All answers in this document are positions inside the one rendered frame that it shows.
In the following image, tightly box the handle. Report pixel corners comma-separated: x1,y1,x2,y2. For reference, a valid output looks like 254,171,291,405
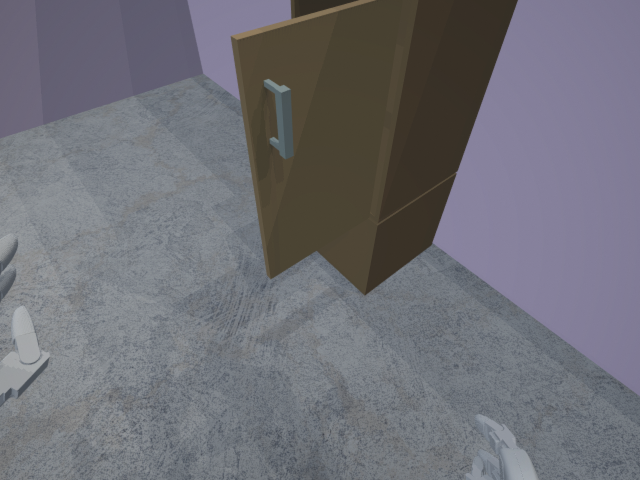
264,79,294,160

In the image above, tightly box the cupboard door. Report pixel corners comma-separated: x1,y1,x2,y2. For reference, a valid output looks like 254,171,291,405
231,0,403,279

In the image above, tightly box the robot left hand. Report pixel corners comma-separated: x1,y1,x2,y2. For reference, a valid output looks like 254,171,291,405
0,234,50,407

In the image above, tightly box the robot right hand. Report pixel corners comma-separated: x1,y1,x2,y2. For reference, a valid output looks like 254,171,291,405
466,414,539,480

